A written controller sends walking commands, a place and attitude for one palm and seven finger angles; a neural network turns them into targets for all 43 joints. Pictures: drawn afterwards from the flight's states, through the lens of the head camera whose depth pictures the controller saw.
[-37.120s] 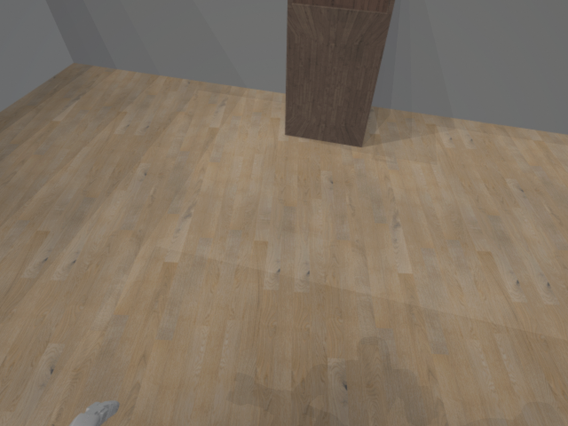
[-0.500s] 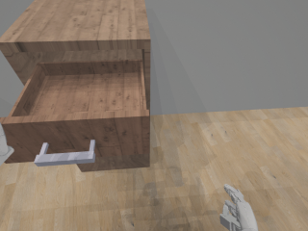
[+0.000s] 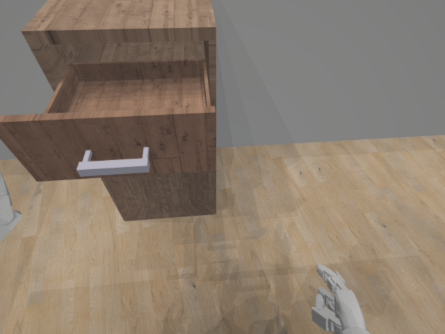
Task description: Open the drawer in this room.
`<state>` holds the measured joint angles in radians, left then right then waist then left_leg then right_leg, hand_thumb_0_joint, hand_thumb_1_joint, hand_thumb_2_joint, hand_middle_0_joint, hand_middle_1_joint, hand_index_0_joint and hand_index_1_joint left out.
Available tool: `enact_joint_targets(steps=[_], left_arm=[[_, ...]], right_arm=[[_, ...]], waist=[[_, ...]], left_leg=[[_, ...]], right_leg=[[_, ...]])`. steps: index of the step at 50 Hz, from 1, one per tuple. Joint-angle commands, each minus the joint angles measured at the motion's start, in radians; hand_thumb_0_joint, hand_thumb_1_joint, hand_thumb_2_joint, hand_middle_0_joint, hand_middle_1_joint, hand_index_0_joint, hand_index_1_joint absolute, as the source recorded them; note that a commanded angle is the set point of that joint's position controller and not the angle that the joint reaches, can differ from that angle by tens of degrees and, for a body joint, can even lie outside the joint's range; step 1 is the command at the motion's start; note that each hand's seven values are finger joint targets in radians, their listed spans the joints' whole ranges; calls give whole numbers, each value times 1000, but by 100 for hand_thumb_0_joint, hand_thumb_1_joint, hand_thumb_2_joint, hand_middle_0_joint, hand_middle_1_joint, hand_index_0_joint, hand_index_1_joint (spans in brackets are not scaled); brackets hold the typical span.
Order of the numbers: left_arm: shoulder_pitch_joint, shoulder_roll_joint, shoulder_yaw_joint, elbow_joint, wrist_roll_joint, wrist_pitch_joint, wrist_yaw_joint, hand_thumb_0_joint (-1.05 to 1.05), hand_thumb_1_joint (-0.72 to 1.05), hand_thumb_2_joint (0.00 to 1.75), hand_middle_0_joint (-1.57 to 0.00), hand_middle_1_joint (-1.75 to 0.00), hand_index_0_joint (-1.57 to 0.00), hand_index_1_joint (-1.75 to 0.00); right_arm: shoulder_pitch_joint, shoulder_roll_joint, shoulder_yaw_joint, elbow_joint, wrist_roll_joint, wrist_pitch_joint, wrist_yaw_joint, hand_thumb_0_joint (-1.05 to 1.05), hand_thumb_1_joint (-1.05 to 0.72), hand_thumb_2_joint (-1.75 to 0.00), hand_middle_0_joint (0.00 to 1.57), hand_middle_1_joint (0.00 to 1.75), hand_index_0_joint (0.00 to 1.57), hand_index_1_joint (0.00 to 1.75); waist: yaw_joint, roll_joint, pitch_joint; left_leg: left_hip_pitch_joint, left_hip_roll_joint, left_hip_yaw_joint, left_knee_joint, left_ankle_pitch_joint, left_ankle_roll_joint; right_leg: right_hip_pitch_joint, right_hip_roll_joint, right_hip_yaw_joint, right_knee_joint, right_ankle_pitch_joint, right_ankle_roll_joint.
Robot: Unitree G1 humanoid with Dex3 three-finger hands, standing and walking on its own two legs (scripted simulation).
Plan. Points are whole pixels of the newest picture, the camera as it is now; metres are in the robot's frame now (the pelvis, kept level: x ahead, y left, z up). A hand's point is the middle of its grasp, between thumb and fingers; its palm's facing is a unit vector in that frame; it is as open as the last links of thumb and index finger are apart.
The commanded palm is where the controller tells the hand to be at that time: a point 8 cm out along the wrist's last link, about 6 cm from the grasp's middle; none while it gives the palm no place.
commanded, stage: step back with the hand held close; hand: left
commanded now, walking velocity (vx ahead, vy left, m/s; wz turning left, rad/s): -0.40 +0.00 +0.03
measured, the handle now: (116, 160) +0.42 +0.26 +0.05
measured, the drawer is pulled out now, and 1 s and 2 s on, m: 0.29 0.29 0.29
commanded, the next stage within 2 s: stop stepping back and stand still in 0.04 s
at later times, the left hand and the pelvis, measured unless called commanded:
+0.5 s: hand out of the picture +0.02 +0.26 +0.24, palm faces +0.56 -0.73 -0.38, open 7.4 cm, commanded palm -0.03 +0.28 +0.24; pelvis -0.15 -0.01 +0.02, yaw +3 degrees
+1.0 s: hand out of the picture +0.07 +0.25 +0.17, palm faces +0.44 -0.78 -0.45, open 7.4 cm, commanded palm none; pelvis -0.15 -0.01 +0.00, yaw +2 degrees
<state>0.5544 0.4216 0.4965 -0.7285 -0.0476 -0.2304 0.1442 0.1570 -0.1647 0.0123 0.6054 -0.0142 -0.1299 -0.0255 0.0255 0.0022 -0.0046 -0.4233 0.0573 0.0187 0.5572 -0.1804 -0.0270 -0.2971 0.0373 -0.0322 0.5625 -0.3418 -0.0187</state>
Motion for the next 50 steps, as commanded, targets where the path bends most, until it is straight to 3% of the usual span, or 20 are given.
enact_joint_targets(steps=[1, 3, 5, 12, 13, 15, 20, 27, 29, 30, 31, 32, 33, 37, 41, 44, 46, 47, 49, 50], left_arm=[[-68, 204, 90, -81, 1, -42, 14, 0, 90, 90, -20, -30, -20, -30], [-4, 198, 105, -85, 0, -32, 15, 0, 90, 90, -20, -30, -20, -30], [36, 193, 121, -99, 4, -24, 14, 0, 90, 90, -20, -30, -20, -30], [-1, 168, 82, -138, 10, -27, 58, 0, 90, 90, -20, -30, -20, -30], [-23, 158, 65, -141, 11, -32, 57, 0, 90, 90, -20, -30, -20, -30], [-90, 152, 59, -170, 26, -49, 55, 0, 90, 90, -20, -30, -20, -30], [-116, 133, 27, -98, 45, -22, 37, 0, 90, 90, -20, -30, -20, -30], [-181, 115, -16, -63, 42, -1, 33, 0, 90, 90, -20, -30, -20, -30], [-135, 159, 22, -67, 45, -2, 31, 0, 90, 90, -20, -30, -20, -30], [-134, 189, 41, -98, 38, -9, 24, 0, 90, 90, -20, -30, -20, -30], [-180, 225, 72, -134, 25, -32, 21, 0, 90, 90, -20, -30, -20, -30], [-181, 269, 129, -157, 19, -63, 22, 0, 90, 90, -20, -30, -20, -30], [-123, 216, 112, -145, 20, -62, 21, 0, 90, 90, -20, -30, -20, -30], [14, 185, 128, -153, 4, -72, 20, 0, 90, 90, -20, -30, -20, -30], [-28, 139, 79, -52, 6, -64, 42, 0, 90, 90, -20, -30, -20, -30], [-86, 126, 54, -64, 3, -63, 42, 0, 90, 90, -20, -30, -20, -30], [-109, 170, 87, -54, 12, -64, 36, 0, 90, 90, -20, -30, -20, -30], [-126, -95, -361, 727, 116, 141, -108, 0, 90, 90, -20, -30, -20, -30], [-113, -167, -379, 773, 90, 245, -124, 0, 90, 90, -20, -30, -20, -30], [-142, -177, -401, 805, 85, 250, -122, 0, 90, 90, -20, -30, -20, -30]], right_arm=[[-86, -131, -62, -150, 21, -15, -14, 0, -90, -90, 20, 30, 20, 30], [-84, -127, -79, -144, 31, -8, -14, 0, -90, -90, 20, 30, 20, 30], [-88, -87, -55, -173, 25, 20, -20, 0, -90, -90, 20, 30, 20, 30], [4, -148, -39, -178, 6, 18, -71, 0, -90, -90, 20, 30, 20, 30], [16, -173, -46, -179, 2, 12, -71, 0, -90, -90, 20, 30, 20, 30], [15, -199, -55, -198, 11, -10, -55, 0, -90, -90, 20, 30, 20, 30], [-3, -166, -60, -142, 20, -55, -26, 0, -90, -90, 20, 30, 20, 30], [-35, -173, -44, -115, 4, -42, -38, 0, -90, -90, 20, 30, 20, 30], [-36, -165, -49, -111, 3, -28, -36, 0, -90, -90, 20, 30, 20, 30], [-45, -146, -53, -118, 8, -17, -27, 0, -90, -90, 20, 30, 20, 30], [-64, -162, -61, -117, 8, -19, -30, 0, -90, -90, 20, 30, 20, 30], [-48, -164, -59, -105, -9, -21, -26, 0, -90, -90, 20, 30, 20, 30], [-27, -141, -61, -104, 10, -25, -18, 0, -90, -90, 20, 30, 20, 30], [-50, -121, -51, -133, 15, -2, -26, 0, -90, -90, 20, 30, 20, 30], [-20, -136, -51, -109, 13, -26, -54, 0, -90, -90, 20, 30, 20, 30], [-19, -189, -75, -143, 23, -30, -59, 0, -90, -90, 20, 30, 20, 30], [-11, -169, -63, -129, 19, -37, -50, 0, -90, -90, 20, 30, 20, 30], [14, -347, -108, 119, 4, -54, 31, 0, -90, -90, 20, 30, 20, 30], [60, -234, -93, 94, 2, 23, 22, 0, -90, -90, 20, 30, 20, 30], [66, -223, -83, 96, -10, 33, 14, 0, -90, -90, 20, 30, 20, 30]], waist=[[-32, -199, -127], [-16, -188, -223], [-32, -158, -235], [-49, -42, -152], [-53, 42, -126], [-39, 252, -40], [-54, 193, 71], [-43, 206, 31], [-30, 33, -36], [-27, -197, -57], [-22, -218, -29], [-38, -120, -69], [-42, -130, -164], [-44, -96, -48], [-53, -40, -23], [-42, 205, -19], [-46, 175, -31], [-105, 217, 21], [-71, 182, -86], [-69, 99, -119]], left_leg=[[-50, -62, 6, 282, -257, -11], [-67, -78, -102, 584, -289, -1], [-86, -54, -74, 585, -238, -23], [220, -81, 42, -147, -267, 49], [204, -43, -16, -249, -291, 67], [106, 214, -369, -418, -526, 164], [47, 233, -303, -388, -473, 205], [-43, 146, -160, -303, -460, 139], [-131, 43, -34, 8, -378, 93], [-239, -45, 20, 304, -306, 58], [-280, -52, -2, 514, -279, 42], [-281, -29, -20, 565, -225, 28], [-248, -14, -47, 553, -209, 29], [-58, 32, -18, 262, -166, 39], [216, -37, 86, -80, -80, 49], [261, 184, -253, -199, -18, 148], [168, 202, -249, -231, 120, 148], [159, 138, -193, -84, 451, 140], [260, 175, -170, -98, 817, 163], [271, 201, -203, -83, 791, 187]], right_leg=[[57, -351, 340, -259, 749, -83], [46, -379, 278, -245, 643, -49], [63, -309, 193, -213, 549, -98], [-21, -185, 186, -337, -209, -33], [-4, -144, 162, -258, -213, -8], [-87, -21, 31, 97, -89, 40], [-255, -37, 26, 482, -33, 37], [109, 1, -133, -9, -113, 15], [251, -109, 52, -184, -124, -52], [259, -318, 411, -342, -236, -146], [221, -431, 514, -389, -86, -185], [251, -422, 401, -339, 166, -185], [277, -396, 359, -296, 110, -182], [53, -329, 215, -294, 98, -160], [-30, -211, 94, -212, -52, -79], [-97, -65, -10, 49, 16, 22], [-14, -51, -22, 90, -57, 33], [-168, -75, -17, 236, -5, 44], [-164, -52, 24, 295, -186, 53], [-154, -51, 41, 280, -226, 54]])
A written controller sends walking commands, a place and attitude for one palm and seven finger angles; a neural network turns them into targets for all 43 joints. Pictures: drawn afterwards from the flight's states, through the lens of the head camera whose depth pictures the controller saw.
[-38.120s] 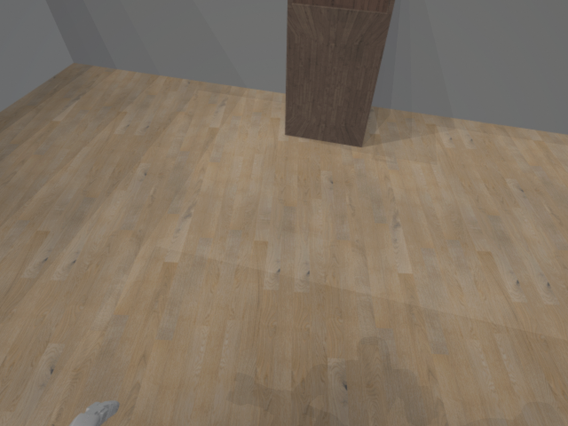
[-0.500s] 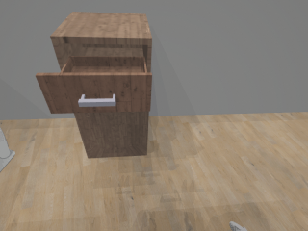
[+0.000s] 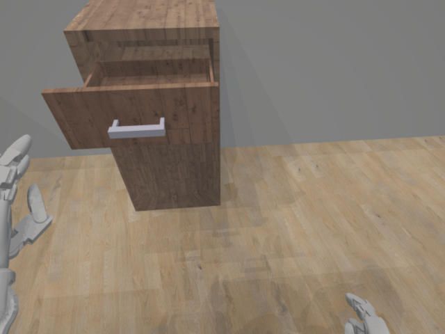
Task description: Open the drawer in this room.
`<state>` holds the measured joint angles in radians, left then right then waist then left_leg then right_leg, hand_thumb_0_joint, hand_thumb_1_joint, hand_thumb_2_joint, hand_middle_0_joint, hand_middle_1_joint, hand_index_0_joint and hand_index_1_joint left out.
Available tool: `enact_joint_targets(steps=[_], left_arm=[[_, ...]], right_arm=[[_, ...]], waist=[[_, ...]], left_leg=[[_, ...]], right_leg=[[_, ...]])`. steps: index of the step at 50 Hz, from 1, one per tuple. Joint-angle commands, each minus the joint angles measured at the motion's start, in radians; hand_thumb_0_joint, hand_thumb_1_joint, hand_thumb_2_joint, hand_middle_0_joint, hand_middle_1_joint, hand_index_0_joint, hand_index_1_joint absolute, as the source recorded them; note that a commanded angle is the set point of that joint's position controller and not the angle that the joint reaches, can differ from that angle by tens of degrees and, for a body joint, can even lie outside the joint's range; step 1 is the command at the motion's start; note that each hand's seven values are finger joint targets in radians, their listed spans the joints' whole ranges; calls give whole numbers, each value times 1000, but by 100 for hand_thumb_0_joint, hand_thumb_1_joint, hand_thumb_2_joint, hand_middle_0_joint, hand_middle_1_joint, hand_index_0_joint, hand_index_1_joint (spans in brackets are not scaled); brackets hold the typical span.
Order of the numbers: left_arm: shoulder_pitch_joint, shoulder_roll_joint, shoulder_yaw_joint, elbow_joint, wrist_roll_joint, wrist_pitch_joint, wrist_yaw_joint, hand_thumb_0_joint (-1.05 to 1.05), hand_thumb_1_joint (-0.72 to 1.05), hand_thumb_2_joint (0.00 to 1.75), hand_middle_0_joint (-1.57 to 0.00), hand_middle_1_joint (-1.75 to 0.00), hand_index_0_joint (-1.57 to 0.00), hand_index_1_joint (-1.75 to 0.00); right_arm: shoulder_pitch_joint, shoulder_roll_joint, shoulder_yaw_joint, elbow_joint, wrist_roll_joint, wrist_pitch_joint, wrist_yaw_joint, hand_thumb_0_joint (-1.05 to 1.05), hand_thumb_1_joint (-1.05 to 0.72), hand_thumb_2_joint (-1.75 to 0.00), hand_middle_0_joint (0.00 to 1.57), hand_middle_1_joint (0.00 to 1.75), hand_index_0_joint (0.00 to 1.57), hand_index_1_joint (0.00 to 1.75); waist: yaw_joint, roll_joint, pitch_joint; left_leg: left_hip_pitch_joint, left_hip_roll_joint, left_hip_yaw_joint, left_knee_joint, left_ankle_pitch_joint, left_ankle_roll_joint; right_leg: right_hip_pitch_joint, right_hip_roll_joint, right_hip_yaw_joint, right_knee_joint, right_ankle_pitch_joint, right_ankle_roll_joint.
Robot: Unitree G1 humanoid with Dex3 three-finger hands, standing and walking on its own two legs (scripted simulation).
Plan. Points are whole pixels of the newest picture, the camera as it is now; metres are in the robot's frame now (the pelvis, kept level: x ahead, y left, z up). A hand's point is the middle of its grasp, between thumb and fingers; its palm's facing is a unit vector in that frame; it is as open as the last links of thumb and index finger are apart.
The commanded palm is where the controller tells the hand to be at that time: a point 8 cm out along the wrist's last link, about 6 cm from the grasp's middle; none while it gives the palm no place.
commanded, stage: let the arm hang, fingers relaxed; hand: left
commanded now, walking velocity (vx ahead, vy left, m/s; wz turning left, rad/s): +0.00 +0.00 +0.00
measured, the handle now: (138, 126) +0.58 +0.25 +0.05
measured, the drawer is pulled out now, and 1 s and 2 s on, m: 0.29 0.29 0.29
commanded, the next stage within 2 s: look to check the result in 1.04 s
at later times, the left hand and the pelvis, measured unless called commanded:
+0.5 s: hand out of the picture -0.02 +0.21 -0.16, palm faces +0.04 -0.97 -0.25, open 7.2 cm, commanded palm none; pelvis -0.01 +0.01 +0.01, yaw +1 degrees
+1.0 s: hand out of the picture -0.02 +0.18 -0.16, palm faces +0.02 -0.98 -0.20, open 7.3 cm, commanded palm none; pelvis -0.02 +0.00 +0.02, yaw +0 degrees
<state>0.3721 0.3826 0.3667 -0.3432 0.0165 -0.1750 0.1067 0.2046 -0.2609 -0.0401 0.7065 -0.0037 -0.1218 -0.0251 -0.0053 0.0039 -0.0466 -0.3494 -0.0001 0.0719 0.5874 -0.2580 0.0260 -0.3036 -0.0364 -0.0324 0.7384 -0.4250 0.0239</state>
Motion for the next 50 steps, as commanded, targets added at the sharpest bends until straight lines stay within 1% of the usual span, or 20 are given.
enact_joint_targets(steps=[1, 2, 3, 4, 5, 6, 7, 8, 9, 10, 12, 13, 14, 15, 17, 22, 28, 34, 43, 50], left_arm=[[25, -120, -275, 474, 19, 190, -87, 0, 90, 90, -20, -30, -20, -30], [29, -96, -272, 544, 19, 187, -88, 0, 90, 90, -20, -30, -20, -30], [61, -69, -269, 621, 24, 184, -89, 0, 90, 90, -20, -30, -20, -30], [37, 3, -266, 687, 28, 180, -85, 0, 90, 90, -20, -30, -20, -30], [18, 41, -261, 769, 25, 172, -91, 0, 90, 90, -20, -30, -20, -30], [-30, 62, -279, 816, 21, 177, -99, 0, 90, 90, -20, -30, -20, -30], [-71, 34, -288, 864, 17, 176, -96, 0, 90, 90, -20, -30, -20, -30], [-92, 22, -289, 917, 15, 174, -92, 0, 90, 90, -20, -30, -20, -30], [-91, 32, -292, 962, 11, 171, -88, 0, 90, 90, -20, -30, -20, -30], [-91, 20, -295, 1006, 9, 167, -85, 0, 90, 90, -20, -30, -20, -30], [-87, -3, -302, 1095, 0, 159, -81, 0, 90, 90, -20, -30, -20, -30], [-68, -59, -284, 1103, 1, 156, -75, 0, 90, 90, -20, -30, -20, -30], [-46, -72, -290, 1123, -4, 160, -74, 0, 90, 90, -20, -30, -20, -30], [-39, -90, -306, 1156, -7, 165, -71, 0, 90, 90, -20, -30, -20, -30], [-67, -85, -313, 1218, -8, 177, -73, 0, 90, 90, -20, -30, -20, -30], [-64, -83, -329, 1330, -7, 178, -80, 0, 90, 90, -20, -30, -20, -30], [-69, -81, -341, 1406, -6, 178, -77, 0, 90, 90, -20, -30, -20, -30], [-53, -86, -343, 1434, -3, 175, -72, 0, 90, 90, -20, -30, -20, -30], [-61, -102, -341, 1445, -3, 171, -69, 0, 90, 90, -20, -30, -20, -30], [-65, -102, -336, 1448, -4, 164, -67, 0, 90, 90, -20, -30, -20, -30]], right_arm=[[9, -124, -19, -11, -26, 37, 12, 0, -90, -90, 20, 30, 20, 30], [-9, -117, -6, -10, -23, 52, 13, 0, -90, -90, 20, 30, 20, 30], [-35, -101, 3, -12, -15, 64, 11, 0, -90, -90, 20, 30, 20, 30], [-62, -59, 6, -33, -3, 74, 15, 0, -90, -90, 20, 30, 20, 30], [-63, -56, 2, -15, -11, 88, 20, 0, -90, -90, 20, 30, 20, 30], [-20, -66, -3, 5, -6, 109, 24, 0, -90, -90, 20, 30, 20, 30], [-54, -63, -6, 22, -16, 125, 24, 0, -90, -90, 20, 30, 20, 30], [-55, -60, -5, 40, -16, 132, 22, 0, -90, -90, 20, 30, 20, 30], [-44, -52, -3, 57, -12, 137, 21, 0, -90, -90, 20, 30, 20, 30], [-27, -37, 1, 76, -8, 138, 18, 0, -90, -90, 20, 30, 20, 30], [29, -17, 9, 126, -3, 128, 14, 0, -90, -90, 20, 30, 20, 30], [58, -8, 3, 144, -13, 118, 8, 0, -90, -90, 20, 30, 20, 30], [65, -27, 2, 156, -14, 114, 2, 0, -90, -90, 20, 30, 20, 30], [62, -41, 6, 175, -17, 114, -4, 0, -90, -90, 20, 30, 20, 30], [53, -24, 11, 211, -13, 121, -7, 0, -90, -90, 20, 30, 20, 30], [77, -33, 13, 266, -10, 119, -12, 0, -90, -90, 20, 30, 20, 30], [99, -35, 14, 325, -11, 121, -9, 0, -90, -90, 20, 30, 20, 30], [106, -23, 13, 357, -11, 121, -5, 0, -90, -90, 20, 30, 20, 30], [117, 5, 16, 386, -13, 119, -6, 0, -90, -90, 20, 30, 20, 30], [126, 9, 13, 389, -11, 115, -8, 0, -90, -90, 20, 30, 20, 30]], waist=[[-14, 29, -89], [16, -48, -91], [48, -197, -110], [39, -345, -86], [30, -331, -24], [-3, -221, -3], [4, -247, 57], [0, -213, 79], [-1, -138, 85], [-10, -66, 73], [-24, 0, 23], [-24, 68, -14], [-5, 110, -53], [3, 126, -59], [-1, 208, -13], [3, 70, 41], [-3, 1, 107], [1, -31, 132], [-5, 19, 157], [-6, 17, 130]], left_leg=[[190, 259, -262, -96, 805, 139], [138, 233, -227, -69, 700, 113], [45, 148, -156, 10, 470, 54], [-67, 41, -82, 70, 162, -12], [-96, -3, -64, 132, -199, -34], [-39, -8, -69, 170, -285, -36], [-41, -5, -74, 204, -248, -29], [-56, -2, -77, 218, -208, -30], [-51, 1, -65, 214, -179, -36], [-23, 10, -69, 156, -158, -37], [87, 28, -87, -44, 19, -33], [167, 58, -117, -117, 247, -19], [226, 111, -158, -110, 399, 6], [228, 143, -175, -99, 431, 29], [181, 129, -186, -173, 294, 31], [150, 125, -195, -258, 133, 26], [149, 116, -192, -313, 16, 18], [143, 110, -185, -331, -30, 17], [143, 97, -166, -322, -9, 10], [165, 95, -150, -296, 60, 7]], right_leg=[[-107, 12, 47, 27, -111, 5], [4, 4, 43, -99, 8, -5], [158, -32, 90, -246, 340, -19], [210, -168, 250, -320, 614, -71], [172, -258, 327, -348, 721, -136], [86, -282, 308, -371, 534, -181], [33, -217, 303, -392, 481, -178], [65, -198, 294, -385, 542, -183], [96, -193, 277, -376, 629, -188], [121, -184, 269, -362, 676, -194], [155, -147, 222, -319, 680, -156], [142, -109, 175, -285, 632, -117], [136, -58, 119, -265, 554, -81], [135, -38, 107, -293, 457, -65], [144, -30, 88, -326, 312, -61], [167, -34, 85, -384, 268, -64], [123, -41, 92, -412, 205, -64], [100, -44, 99, -420, 171, -59], [71, -49, 116, -424, 168, -62], [87, -55, 120, -429, 203, -66]])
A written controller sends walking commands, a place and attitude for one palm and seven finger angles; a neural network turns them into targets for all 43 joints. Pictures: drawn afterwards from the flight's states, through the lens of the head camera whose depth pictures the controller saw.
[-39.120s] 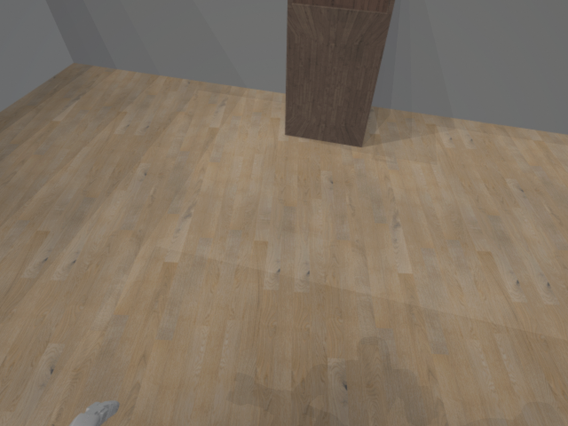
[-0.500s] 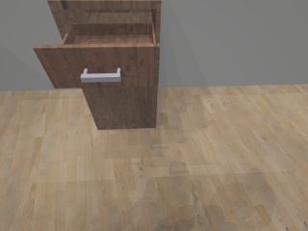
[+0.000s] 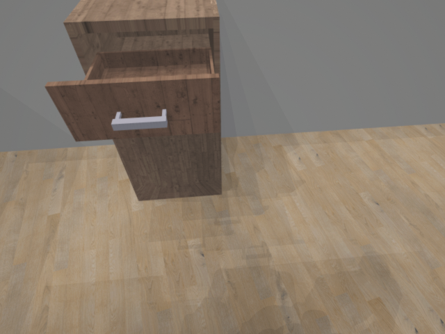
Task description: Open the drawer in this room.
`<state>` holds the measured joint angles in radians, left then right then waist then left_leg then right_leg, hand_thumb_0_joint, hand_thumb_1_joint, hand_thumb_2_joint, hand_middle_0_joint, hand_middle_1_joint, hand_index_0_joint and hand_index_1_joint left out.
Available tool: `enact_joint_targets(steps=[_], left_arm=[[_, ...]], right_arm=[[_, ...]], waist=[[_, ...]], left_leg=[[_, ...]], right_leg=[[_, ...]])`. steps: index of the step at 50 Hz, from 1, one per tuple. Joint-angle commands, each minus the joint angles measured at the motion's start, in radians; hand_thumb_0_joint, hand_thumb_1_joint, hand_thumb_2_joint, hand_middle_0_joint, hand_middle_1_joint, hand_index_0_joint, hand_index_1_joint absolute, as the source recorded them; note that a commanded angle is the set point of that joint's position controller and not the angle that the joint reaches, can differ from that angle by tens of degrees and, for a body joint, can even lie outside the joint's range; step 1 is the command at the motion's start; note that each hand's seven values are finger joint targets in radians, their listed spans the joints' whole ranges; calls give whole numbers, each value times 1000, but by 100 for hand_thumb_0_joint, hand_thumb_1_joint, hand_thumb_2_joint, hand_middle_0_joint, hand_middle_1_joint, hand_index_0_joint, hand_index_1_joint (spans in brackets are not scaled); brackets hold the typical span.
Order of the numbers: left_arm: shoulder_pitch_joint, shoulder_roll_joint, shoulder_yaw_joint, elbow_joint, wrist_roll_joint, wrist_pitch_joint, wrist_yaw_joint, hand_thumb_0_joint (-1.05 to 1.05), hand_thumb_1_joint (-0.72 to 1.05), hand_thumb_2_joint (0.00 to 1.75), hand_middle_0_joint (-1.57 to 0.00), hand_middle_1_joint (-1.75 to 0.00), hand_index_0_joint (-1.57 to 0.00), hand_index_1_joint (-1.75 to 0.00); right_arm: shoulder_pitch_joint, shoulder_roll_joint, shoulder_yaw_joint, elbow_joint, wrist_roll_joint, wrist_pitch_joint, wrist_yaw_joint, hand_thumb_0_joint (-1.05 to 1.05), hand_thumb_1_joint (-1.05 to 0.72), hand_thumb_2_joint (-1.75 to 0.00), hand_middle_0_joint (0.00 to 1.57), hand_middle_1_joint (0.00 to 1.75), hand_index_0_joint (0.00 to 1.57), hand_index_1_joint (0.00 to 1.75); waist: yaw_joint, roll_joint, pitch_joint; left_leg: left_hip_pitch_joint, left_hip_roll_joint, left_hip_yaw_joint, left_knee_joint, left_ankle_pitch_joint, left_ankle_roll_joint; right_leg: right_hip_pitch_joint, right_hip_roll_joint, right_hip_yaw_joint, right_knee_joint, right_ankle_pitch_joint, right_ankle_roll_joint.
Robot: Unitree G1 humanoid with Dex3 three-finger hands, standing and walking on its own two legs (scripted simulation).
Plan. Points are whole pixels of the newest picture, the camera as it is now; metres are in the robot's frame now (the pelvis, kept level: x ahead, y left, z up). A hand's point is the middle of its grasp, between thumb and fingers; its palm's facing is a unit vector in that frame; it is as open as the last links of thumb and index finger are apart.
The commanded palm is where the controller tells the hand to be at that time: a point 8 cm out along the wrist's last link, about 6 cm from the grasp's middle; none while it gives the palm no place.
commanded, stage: let the arm hang, fingers relaxed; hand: left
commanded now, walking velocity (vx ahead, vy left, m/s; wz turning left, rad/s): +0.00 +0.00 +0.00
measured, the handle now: (140, 118) +0.61 +0.25 +0.03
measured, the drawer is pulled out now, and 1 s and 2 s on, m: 0.29 0.29 0.29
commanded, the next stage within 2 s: look to check the result in 0.04 s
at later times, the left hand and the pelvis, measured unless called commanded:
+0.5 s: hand out of the picture +0.03 +0.18 -0.17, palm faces +0.01 -0.97 -0.25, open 7.3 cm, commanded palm none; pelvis +0.01 -0.01 +0.00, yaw +0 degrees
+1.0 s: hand out of the picture +0.08 +0.20 -0.16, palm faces -0.01 -0.95 -0.30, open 7.3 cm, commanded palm none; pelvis +0.02 -0.02 +0.00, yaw +0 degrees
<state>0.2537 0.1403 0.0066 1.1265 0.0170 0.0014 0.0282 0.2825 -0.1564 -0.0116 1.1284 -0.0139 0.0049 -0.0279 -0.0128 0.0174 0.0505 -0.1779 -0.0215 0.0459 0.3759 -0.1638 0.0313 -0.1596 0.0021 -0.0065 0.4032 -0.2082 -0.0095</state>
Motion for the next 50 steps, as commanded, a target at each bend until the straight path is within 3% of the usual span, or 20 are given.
enact_joint_targets(steps=[1, 3, 9, 18, 25, 50], left_arm=[[59, 136, 25, -20, -5, -13, 11, 0, 90, 90, -20, -30, -20, -30], [55, 139, 26, -18, -7, -14, 11, 0, 90, 90, -20, -30, -20, -30], [54, 148, 29, -21, -6, -18, 13, 0, 90, 90, -20, -30, -20, -30], [28, 166, 32, -26, -7, -19, 11, 0, 90, 90, -20, -30, -20, -30], [2, 192, 35, -34, -6, -23, 10, 0, 90, 90, -20, -30, -20, -30], [-115, 298, 49, -54, -6, -35, 0, 0, 90, 90, -20, -30, -20, -30]], right_arm=[[46, -94, -15, -31, -1, -11, -6, 0, -90, -90, 20, 30, 20, 30], [50, -96, -15, -30, -1, -11, -8, 0, -90, -90, 20, 30, 20, 30], [52, -104, -23, -34, 1, -8, -8, 0, -90, -90, 20, 30, 20, 30], [25, -127, -25, -33, -2, -8, -8, 0, -90, -90, 20, 30, 20, 30], [-11, -148, -28, -37, -1, -11, -6, 0, -90, -90, 20, 30, 20, 30], [-132, -267, -36, -60, -3, -18, 2, 0, -90, -90, 20, 30, 20, 30]], waist=[[1, 6, 34], [0, 17, 33], [-2, -25, 26], [-5, -9, 29], [-4, -12, 7], [-3, -8, -46]], left_leg=[[0, 116, -123, -83, -38, 1], [0, 116, -121, -78, -30, 0], [15, 118, -113, -62, -15, 1], [25, 121, -110, -58, -7, -2], [40, 126, -109, -56, 38, -3], [93, 142, -117, -83, 99, -7]], right_leg=[[-64, -91, 96, -95, -18, -34], [-59, -92, 97, -96, -10, -37], [-60, -92, 108, -113, -20, -39], [-64, -95, 117, -119, -12, -41], [-35, -98, 117, -114, 63, -41], [23, -109, 124, -134, 158, -41]])
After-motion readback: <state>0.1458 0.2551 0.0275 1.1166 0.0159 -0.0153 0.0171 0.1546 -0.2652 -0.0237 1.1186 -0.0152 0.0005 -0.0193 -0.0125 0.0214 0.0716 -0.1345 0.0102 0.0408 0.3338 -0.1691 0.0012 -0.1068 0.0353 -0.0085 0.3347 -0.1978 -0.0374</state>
